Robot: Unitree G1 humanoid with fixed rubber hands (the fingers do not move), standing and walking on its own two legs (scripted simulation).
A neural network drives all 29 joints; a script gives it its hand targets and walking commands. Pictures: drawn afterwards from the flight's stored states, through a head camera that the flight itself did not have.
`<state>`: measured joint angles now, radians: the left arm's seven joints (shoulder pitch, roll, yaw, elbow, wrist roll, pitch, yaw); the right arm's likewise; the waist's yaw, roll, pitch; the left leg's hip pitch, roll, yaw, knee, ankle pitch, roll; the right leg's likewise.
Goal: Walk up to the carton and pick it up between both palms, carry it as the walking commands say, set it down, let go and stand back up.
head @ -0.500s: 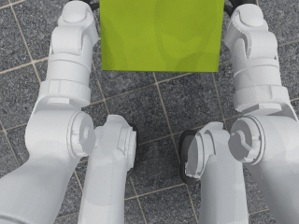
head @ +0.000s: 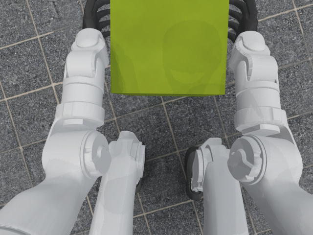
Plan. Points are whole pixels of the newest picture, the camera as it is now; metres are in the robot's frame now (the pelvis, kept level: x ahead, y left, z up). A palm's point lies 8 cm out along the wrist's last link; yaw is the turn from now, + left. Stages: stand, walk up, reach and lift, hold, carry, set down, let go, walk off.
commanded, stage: reach and lift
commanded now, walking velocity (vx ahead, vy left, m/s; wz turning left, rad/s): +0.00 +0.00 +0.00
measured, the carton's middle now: (167, 37) +0.56 +0.03 -0.17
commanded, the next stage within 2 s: none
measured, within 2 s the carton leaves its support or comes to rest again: neither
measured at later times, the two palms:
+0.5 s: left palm (79, 27) +0.50 +0.18 -0.01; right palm (264, 28) +0.52 -0.12 -0.01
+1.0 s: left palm (55, 15) +0.48 +0.18 +0.06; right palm (298, 17) +0.50 -0.12 +0.06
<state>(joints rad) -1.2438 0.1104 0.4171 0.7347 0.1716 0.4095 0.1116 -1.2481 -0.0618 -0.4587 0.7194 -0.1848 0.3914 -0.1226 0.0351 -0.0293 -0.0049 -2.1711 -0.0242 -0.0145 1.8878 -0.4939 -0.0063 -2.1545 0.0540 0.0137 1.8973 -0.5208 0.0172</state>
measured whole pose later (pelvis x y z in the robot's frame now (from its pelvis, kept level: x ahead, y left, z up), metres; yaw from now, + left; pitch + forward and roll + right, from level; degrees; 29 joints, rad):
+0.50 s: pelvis +0.01 +0.00 +0.05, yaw +0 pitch +44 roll -1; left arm -1.10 0.05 0.44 0.69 0.22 0.44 0.10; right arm -1.11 0.00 -0.48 0.68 -0.22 0.41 -0.11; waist 0.03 -0.03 -0.13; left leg -2.01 -0.03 -0.02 1.72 -0.48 -0.01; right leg -2.00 0.05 0.01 1.73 -0.50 0.01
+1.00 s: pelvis +0.02 +0.00 +0.11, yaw +0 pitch +41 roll -1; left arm -0.95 -0.01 0.45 0.65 0.25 0.43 0.10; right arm -0.97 0.05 -0.48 0.66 -0.26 0.40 -0.10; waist 0.03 -0.02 -0.20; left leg -1.79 -0.03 -0.03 1.54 -0.46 -0.01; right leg -1.78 0.05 0.02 1.54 -0.49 0.01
